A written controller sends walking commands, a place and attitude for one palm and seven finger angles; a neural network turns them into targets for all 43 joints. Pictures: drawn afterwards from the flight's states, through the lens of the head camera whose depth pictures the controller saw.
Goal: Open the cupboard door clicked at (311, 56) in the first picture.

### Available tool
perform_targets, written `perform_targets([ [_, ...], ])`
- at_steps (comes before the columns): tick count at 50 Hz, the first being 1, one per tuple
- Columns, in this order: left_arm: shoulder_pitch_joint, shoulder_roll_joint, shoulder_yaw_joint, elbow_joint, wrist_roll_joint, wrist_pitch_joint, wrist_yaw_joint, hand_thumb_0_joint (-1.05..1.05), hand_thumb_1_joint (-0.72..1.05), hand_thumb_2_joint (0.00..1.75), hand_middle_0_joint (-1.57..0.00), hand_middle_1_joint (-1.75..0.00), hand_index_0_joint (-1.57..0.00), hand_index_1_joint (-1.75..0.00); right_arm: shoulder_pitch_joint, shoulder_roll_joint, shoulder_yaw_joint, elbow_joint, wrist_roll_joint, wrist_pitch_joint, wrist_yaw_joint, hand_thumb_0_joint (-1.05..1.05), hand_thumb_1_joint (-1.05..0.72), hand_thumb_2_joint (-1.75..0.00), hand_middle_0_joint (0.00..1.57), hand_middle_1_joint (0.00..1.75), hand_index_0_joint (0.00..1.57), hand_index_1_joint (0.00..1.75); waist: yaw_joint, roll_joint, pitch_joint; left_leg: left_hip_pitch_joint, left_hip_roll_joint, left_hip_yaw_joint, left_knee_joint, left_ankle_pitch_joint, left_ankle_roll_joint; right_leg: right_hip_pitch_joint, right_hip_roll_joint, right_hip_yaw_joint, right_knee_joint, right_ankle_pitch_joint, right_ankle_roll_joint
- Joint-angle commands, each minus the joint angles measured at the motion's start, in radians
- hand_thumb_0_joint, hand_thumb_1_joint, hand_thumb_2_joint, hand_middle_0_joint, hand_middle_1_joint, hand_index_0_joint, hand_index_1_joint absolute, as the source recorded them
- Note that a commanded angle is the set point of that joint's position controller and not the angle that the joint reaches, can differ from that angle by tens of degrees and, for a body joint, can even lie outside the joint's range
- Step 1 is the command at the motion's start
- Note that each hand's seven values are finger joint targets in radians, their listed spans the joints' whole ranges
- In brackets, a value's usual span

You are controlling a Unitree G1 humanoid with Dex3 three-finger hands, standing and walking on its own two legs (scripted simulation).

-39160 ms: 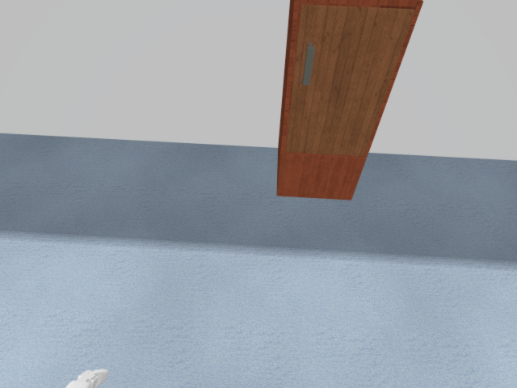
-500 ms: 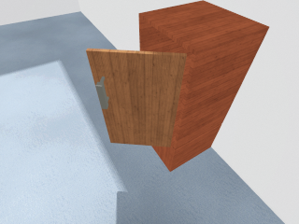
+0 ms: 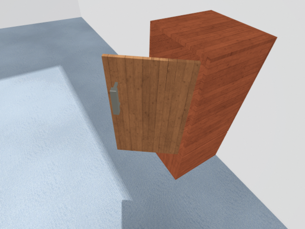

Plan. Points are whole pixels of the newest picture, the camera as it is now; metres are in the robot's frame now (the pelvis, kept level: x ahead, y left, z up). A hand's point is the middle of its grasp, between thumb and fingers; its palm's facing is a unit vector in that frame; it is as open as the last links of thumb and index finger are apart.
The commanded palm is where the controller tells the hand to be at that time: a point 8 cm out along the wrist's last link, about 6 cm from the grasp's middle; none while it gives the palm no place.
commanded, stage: shuffle to correct the standing spot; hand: left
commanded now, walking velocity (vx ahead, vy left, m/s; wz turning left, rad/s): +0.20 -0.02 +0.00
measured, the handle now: (116, 98) +0.60 +0.19 -0.02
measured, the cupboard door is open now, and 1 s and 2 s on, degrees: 54 54 54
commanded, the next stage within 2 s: come to a stop and stand still in 0.14 s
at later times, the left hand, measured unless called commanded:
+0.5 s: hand out of the picture +0.02 +0.14 -0.18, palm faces +0.04 -0.99 -0.13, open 7.4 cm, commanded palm none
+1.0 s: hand out of the picture +0.00 +0.19 -0.18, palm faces +0.02 -0.99 -0.16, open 7.3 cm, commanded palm none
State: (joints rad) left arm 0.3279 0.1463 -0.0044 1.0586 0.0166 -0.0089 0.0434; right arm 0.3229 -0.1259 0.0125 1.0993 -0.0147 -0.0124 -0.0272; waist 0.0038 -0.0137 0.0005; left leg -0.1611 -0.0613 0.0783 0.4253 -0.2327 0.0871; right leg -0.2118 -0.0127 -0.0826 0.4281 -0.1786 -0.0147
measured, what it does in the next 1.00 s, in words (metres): stands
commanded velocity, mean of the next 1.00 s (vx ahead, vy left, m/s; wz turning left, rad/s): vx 0.00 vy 0.00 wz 0.00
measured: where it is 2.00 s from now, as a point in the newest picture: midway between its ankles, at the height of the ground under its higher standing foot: outside the picture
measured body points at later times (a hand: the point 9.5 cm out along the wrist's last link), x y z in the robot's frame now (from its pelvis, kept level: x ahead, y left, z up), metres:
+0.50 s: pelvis +0.05 +0.01 +0.00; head +0.06 +0.01 +0.45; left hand +0.02 +0.20 -0.17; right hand +0.02 -0.21 -0.16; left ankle +0.00 +0.06 -0.74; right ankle +0.04 -0.11 -0.74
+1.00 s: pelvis +0.00 +0.02 +0.00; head +0.00 +0.04 +0.45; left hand +0.00 +0.24 -0.17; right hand +0.00 -0.20 -0.15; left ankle +0.00 +0.06 -0.74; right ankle +0.04 -0.11 -0.74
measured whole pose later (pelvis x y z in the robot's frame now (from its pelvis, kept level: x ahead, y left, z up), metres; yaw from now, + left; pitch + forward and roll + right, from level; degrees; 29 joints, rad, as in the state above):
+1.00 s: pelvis +0.00 +0.02 +0.00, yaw -1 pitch -2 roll -1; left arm 0.31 0.15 0.00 1.04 0.03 0.01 0.05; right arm 0.28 -0.14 -0.01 1.10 -0.01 0.00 -0.03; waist 0.01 -0.03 0.03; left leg -0.15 -0.09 0.10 0.40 -0.22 0.12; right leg -0.22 -0.04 -0.06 0.43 -0.17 0.02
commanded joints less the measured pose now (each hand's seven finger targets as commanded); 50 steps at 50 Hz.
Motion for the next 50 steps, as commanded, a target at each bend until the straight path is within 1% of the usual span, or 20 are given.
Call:
perform_targets([
  [1,0.080,0.049,0.012,-0.011,0.005,-0.009,0.002,0.00,0.90,0.90,-0.20,-0.30,-0.20,-0.30,0.057,-0.118,-0.026,-0.018,-0.002,-0.009,-0.005,0.00,-0.90,-0.90,0.20,0.30,0.20,0.30,0.001,0.011,0.095,-0.144,0.181,-0.199,-0.196,-0.220,-0.022,0.037,-0.077,0.089,-0.035,-0.072,-0.015],
  [4,0.093,0.036,0.018,-0.013,0.019,-0.001,-0.007,0.00,0.90,0.90,-0.20,-0.30,-0.20,-0.30,0.054,-0.143,-0.041,-0.020,-0.004,0.001,-0.005,0.00,-0.90,-0.90,0.20,0.30,0.20,0.30,-0.001,0.062,0.130,-0.172,0.217,-0.256,-0.252,-0.424,0.007,-0.012,-0.043,0.046,0.024,-0.185,-0.011],
  [5,0.098,0.032,0.019,-0.013,0.022,-0.001,-0.010,0.00,0.90,0.90,-0.20,-0.30,-0.20,-0.30,0.055,-0.146,-0.045,-0.021,-0.004,0.002,-0.006,0.00,-0.90,-0.90,0.20,0.30,0.20,0.30,-0.001,0.052,0.144,-0.183,0.228,-0.272,-0.259,-0.447,0.016,-0.019,-0.036,0.040,0.039,-0.185,-0.011],
  [6,0.108,0.022,0.019,-0.011,0.022,-0.002,-0.013,0.00,0.90,0.90,-0.20,-0.30,-0.20,-0.30,0.053,-0.151,-0.048,-0.025,-0.004,0.001,-0.006,0.00,-0.90,-0.90,0.20,0.30,0.20,0.30,0.001,0.069,0.163,-0.182,0.233,-0.279,-0.261,-0.452,0.022,-0.036,-0.032,0.037,0.050,-0.181,-0.013],
  [8,0.116,0.014,0.020,-0.010,0.021,-0.005,-0.017,0.00,0.90,0.90,-0.20,-0.30,-0.20,-0.30,0.062,-0.144,-0.051,-0.020,-0.002,-0.003,-0.007,0.00,-0.90,-0.90,0.20,0.30,0.20,0.30,-0.002,0.046,0.170,-0.156,0.243,-0.281,-0.246,-0.419,0.032,-0.056,-0.032,0.037,0.056,-0.162,-0.018],
  [12,0.129,0.002,0.024,-0.006,0.017,-0.011,-0.021,0.00,0.90,0.90,-0.20,-0.30,-0.20,-0.30,0.094,-0.129,-0.051,-0.011,-0.001,-0.015,-0.013,0.00,-0.90,-0.90,0.20,0.30,0.20,0.30,-0.010,0.043,0.174,-0.102,0.249,-0.274,-0.214,-0.314,0.040,-0.081,-0.035,0.042,0.068,-0.127,-0.031],
  [13,0.132,-0.005,0.023,-0.006,0.016,-0.012,-0.019,0.00,0.90,0.90,-0.20,-0.30,-0.20,-0.30,0.099,-0.125,-0.049,-0.009,0.000,-0.018,-0.015,0.00,-0.90,-0.90,0.20,0.30,0.20,0.30,-0.010,0.055,0.177,-0.090,0.247,-0.267,-0.206,-0.258,0.039,-0.086,-0.039,0.043,0.069,-0.108,-0.031],
  [15,0.150,-0.012,0.020,0.003,0.013,-0.012,-0.012,0.00,0.90,0.90,-0.20,-0.30,-0.20,-0.30,0.104,-0.108,-0.041,-0.006,0.003,-0.021,-0.022,0.00,-0.90,-0.90,0.20,0.30,0.20,0.30,-0.004,0.036,0.163,-0.075,0.229,-0.225,-0.157,-0.036,0.024,-0.054,-0.050,0.057,0.048,-0.027,-0.027],
  [17,0.183,-0.011,0.018,0.023,0.006,-0.014,0.000,0.00,0.90,0.90,-0.20,-0.30,-0.20,-0.30,0.105,-0.085,-0.031,0.002,0.008,-0.026,-0.029,0.00,-0.90,-0.90,0.20,0.30,0.20,0.30,0.004,0.006,0.128,-0.054,0.186,-0.147,-0.063,0.303,-0.002,0.017,-0.072,0.086,0.037,0.155,-0.029],
  [18,0.205,-0.005,0.017,0.032,0.001,-0.017,0.007,0.00,0.90,0.90,-0.20,-0.30,-0.20,-0.30,0.107,-0.080,-0.026,0.007,0.009,-0.029,-0.033,0.00,-0.90,-0.90,0.20,0.30,0.20,0.30,0.004,-0.014,0.096,-0.039,0.170,-0.119,-0.024,0.425,-0.017,0.056,-0.088,0.107,0.038,0.288,-0.030],
  [20,0.208,0.014,0.015,0.032,-0.008,-0.020,0.017,0.00,0.90,0.90,-0.20,-0.30,-0.20,-0.30,0.109,-0.075,-0.025,0.015,0.013,-0.027,-0.040,0.00,-0.90,-0.90,0.20,0.30,0.20,0.30,-0.003,-0.007,0.040,0.007,0.166,-0.110,-0.013,0.511,-0.040,0.096,-0.119,0.124,0.043,0.486,-0.030],
  [23,0.180,0.036,0.024,0.003,-0.007,-0.012,0.028,0.00,0.90,0.90,-0.20,-0.30,-0.20,-0.30,0.100,-0.074,-0.035,0.006,0.015,-0.016,-0.042,0.00,-0.90,-0.90,0.20,0.30,0.20,0.30,-0.005,0.011,0.016,0.024,0.170,-0.105,0.011,0.576,-0.048,0.089,-0.136,0.132,0.082,0.557,-0.031],
  [25,0.163,0.046,0.032,-0.014,-0.006,-0.005,0.030,0.00,0.90,0.90,-0.20,-0.30,-0.20,-0.30,0.089,-0.080,-0.042,-0.003,0.012,-0.006,-0.041,0.00,-0.90,-0.90,0.20,0.30,0.20,0.30,-0.003,-0.003,0.002,0.023,0.172,-0.100,0.034,0.541,-0.047,0.079,-0.145,0.140,0.098,0.545,-0.038],
  [28,0.139,0.059,0.039,-0.041,-0.002,-0.002,0.030,0.00,0.90,0.90,-0.20,-0.30,-0.20,-0.30,0.066,-0.075,-0.052,-0.020,0.009,0.003,-0.033,0.00,-0.90,-0.90,0.20,0.30,0.20,0.30,-0.002,-0.027,-0.028,-0.002,0.157,-0.089,0.065,0.395,-0.049,0.085,-0.171,0.166,0.092,0.537,-0.054],
  [30,0.104,0.061,0.036,-0.042,-0.002,0.003,0.028,0.00,0.90,0.90,-0.20,-0.30,-0.20,-0.30,0.050,-0.065,-0.050,-0.020,0.008,0.010,-0.028,0.00,-0.90,-0.90,0.20,0.30,0.20,0.30,-0.006,-0.025,-0.004,-0.020,0.149,-0.094,0.052,0.294,-0.053,0.062,-0.182,0.183,0.074,0.457,-0.069],
  [32,0.080,0.056,0.033,-0.058,-0.001,0.004,0.027,0.00,0.90,0.90,-0.20,-0.30,-0.20,-0.30,0.044,-0.064,-0.048,-0.025,0.007,0.010,-0.023,0.00,-0.90,-0.90,0.20,0.30,0.20,0.30,-0.007,-0.033,-0.010,-0.015,0.161,-0.112,0.022,0.267,-0.043,0.049,-0.158,0.169,0.058,0.329,-0.058],
  [36,0.049,0.054,0.027,-0.062,-0.001,0.008,0.020,0.00,0.90,0.90,-0.20,-0.30,-0.20,-0.30,0.010,-0.085,-0.045,-0.032,0.005,0.005,-0.016,0.00,-0.90,-0.90,0.20,0.30,0.20,0.30,-0.001,0.006,0.045,-0.047,0.176,-0.146,-0.047,0.211,-0.033,0.026,-0.117,0.149,0.023,0.161,-0.034],
  [39,0.040,0.055,0.024,-0.062,0.003,0.014,0.016,0.00,0.90,0.90,-0.20,-0.30,-0.20,-0.30,-0.007,-0.097,-0.040,-0.034,0.004,0.004,-0.010,0.00,-0.90,-0.90,0.20,0.30,0.20,0.30,0.009,0.020,0.099,-0.113,0.186,-0.180,-0.120,0.070,-0.025,0.030,-0.094,0.133,-0.010,0.035,-0.016],
  [45,0.046,0.057,0.021,-0.046,0.009,0.014,0.007,0.00,0.90,0.90,-0.20,-0.30,-0.20,-0.30,-0.012,-0.123,-0.042,-0.036,0.002,0.005,-0.002,0.00,-0.90,-0.90,0.20,0.30,0.20,0.30,0.011,0.046,0.127,-0.175,0.198,-0.233,-0.238,-0.202,-0.026,0.042,-0.080,0.105,-0.022,-0.019,-0.004],
  [50,0.065,0.050,0.020,-0.028,0.011,0.009,0.005,0.00,0.90,0.90,-0.20,-0.30,-0.20,-0.30,0.006,-0.125,-0.045,-0.031,0.003,0.004,-0.001,0.00,-0.90,-0.90,0.20,0.30,0.20,0.30,0.006,0.027,0.125,-0.173,0.197,-0.241,-0.260,-0.235,-0.031,0.037,-0.078,0.101,-0.030,-0.014,0.001],
])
